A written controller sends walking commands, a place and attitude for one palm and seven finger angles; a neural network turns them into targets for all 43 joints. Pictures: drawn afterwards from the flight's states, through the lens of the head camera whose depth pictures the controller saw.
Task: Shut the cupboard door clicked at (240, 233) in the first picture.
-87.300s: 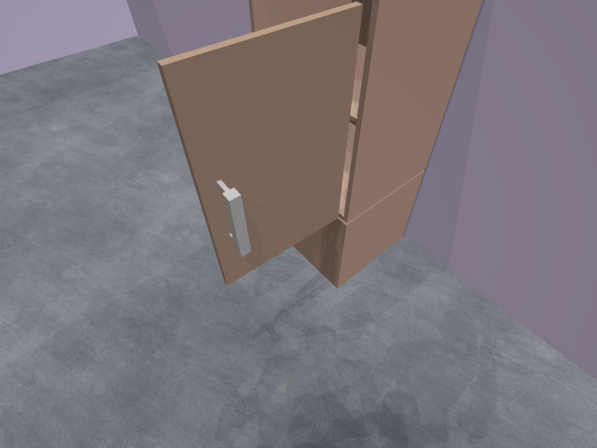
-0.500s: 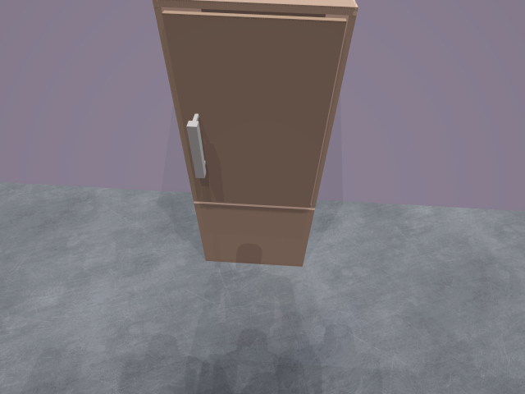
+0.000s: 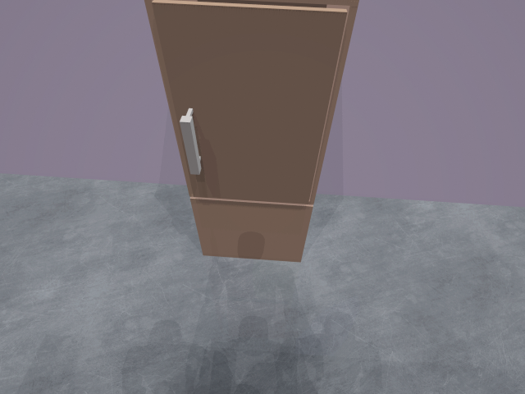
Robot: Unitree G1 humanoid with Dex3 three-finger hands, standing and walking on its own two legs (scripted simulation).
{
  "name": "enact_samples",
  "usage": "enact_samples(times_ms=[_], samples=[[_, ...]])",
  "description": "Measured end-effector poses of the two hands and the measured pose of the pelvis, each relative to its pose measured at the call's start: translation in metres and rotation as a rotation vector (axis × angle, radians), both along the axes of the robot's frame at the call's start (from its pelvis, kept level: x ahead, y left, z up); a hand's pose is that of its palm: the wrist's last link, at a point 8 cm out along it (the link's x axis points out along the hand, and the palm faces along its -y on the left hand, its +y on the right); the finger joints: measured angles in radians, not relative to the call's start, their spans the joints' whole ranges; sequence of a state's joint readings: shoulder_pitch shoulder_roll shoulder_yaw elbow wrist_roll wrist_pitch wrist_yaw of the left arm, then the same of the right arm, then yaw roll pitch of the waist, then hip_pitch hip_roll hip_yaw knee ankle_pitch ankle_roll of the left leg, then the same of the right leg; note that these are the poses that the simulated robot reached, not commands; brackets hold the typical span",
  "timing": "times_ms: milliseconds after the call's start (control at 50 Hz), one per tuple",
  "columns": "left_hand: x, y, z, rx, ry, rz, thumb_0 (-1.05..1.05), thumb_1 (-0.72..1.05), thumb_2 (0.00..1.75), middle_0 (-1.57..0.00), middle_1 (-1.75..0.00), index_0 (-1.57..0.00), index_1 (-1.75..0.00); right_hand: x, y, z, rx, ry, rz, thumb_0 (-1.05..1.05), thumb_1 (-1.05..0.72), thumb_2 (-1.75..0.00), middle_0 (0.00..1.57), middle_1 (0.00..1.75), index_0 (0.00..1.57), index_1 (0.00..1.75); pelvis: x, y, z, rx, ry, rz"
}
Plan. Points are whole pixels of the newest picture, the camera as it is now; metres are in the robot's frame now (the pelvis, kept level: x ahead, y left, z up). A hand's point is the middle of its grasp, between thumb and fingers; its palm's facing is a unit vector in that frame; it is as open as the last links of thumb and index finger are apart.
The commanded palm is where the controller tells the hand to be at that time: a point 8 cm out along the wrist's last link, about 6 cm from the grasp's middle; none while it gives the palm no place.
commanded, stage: look to check the result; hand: left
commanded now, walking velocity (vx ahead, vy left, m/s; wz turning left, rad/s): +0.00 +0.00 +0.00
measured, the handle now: (193, 142) +0.73 +0.24 -0.08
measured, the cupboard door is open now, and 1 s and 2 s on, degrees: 0 0 0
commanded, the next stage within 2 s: stand and wait in 0.12 s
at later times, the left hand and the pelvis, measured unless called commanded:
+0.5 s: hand out of the picture -0.03 +0.16 -0.18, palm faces +0.05 -0.98 -0.18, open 7.4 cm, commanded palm none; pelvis +0.01 +0.00 +0.00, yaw +0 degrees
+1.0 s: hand out of the picture -0.03 +0.17 -0.18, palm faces +0.04 -0.98 -0.18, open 7.4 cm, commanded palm none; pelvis +0.01 +0.00 +0.00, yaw -1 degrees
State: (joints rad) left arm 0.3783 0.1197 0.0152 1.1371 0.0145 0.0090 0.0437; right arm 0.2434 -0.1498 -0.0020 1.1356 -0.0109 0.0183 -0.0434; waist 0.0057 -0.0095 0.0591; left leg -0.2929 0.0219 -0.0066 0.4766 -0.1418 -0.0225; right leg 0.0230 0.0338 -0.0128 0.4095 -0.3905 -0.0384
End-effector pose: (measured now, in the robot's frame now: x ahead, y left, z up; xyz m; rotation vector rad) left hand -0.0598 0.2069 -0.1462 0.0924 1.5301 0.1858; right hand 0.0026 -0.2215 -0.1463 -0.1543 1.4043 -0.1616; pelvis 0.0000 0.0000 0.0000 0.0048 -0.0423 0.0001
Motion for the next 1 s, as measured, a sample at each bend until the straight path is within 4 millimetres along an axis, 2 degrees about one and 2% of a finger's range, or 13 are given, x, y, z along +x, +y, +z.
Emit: enact_samples(times_ms=[180, 380, 660, 1000], samples=[[0.018, 0.000, -0.001, 0.001, -0.033, -0.011, 0.00, 0.91, 0.90, -0.20, -0.30, -0.19, -0.30, 0.010, -0.003, 0.001, -0.007, -0.015, 0.004, 0.00, -0.92, -0.90, 0.20, 0.30, 0.20, 0.30, 0.005, -0.001, 0.000, 0.002, 0.000, -0.003], [0.030, 0.003, -0.002, 0.001, -0.051, -0.023, 0.00, 0.91, 0.90, -0.20, -0.30, -0.19, -0.30, 0.009, -0.001, 0.002, -0.005, -0.005, 0.000, 0.00, -0.92, -0.90, 0.20, 0.30, 0.20, 0.30, 0.008, 0.000, 0.000, 0.004, 0.000, -0.004], [0.025, 0.008, 0.000, 0.004, -0.022, -0.025, 0.00, 0.91, 0.90, -0.20, -0.30, -0.19, -0.30, 0.003, 0.005, 0.002, 0.003, 0.021, -0.010, 0.00, -0.92, -0.90, 0.20, 0.30, 0.20, 0.30, 0.011, 0.003, 0.001, 0.008, 0.004, -0.009], [0.022, 0.008, 0.002, 0.005, -0.019, -0.022, 0.00, 0.91, 0.90, -0.20, -0.30, -0.19, -0.30, 0.010, 0.004, 0.002, 0.002, 0.002, -0.007, 0.00, -0.92, -0.90, 0.20, 0.30, 0.20, 0.30, 0.013, 0.004, 0.002, 0.013, 0.003, -0.012]])
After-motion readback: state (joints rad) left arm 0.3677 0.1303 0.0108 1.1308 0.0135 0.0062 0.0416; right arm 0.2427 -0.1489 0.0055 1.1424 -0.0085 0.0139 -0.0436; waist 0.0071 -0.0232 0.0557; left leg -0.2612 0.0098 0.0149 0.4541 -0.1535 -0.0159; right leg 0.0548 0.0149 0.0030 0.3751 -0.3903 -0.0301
